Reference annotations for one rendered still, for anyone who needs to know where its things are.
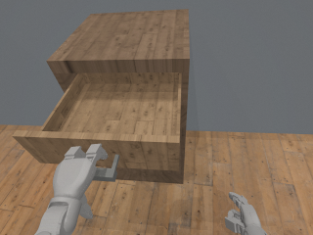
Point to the left robot hand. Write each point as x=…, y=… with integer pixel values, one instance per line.
x=75, y=173

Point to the drawer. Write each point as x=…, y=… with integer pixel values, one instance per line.
x=136, y=115

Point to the cabinet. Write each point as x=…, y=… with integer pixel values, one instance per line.
x=130, y=42

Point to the handle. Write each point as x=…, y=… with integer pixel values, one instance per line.
x=107, y=174

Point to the right robot hand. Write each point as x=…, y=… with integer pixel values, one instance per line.
x=237, y=221

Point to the robot left forearm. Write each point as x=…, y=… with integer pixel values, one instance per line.
x=61, y=216

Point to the robot right forearm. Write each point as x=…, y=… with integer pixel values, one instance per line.
x=254, y=230

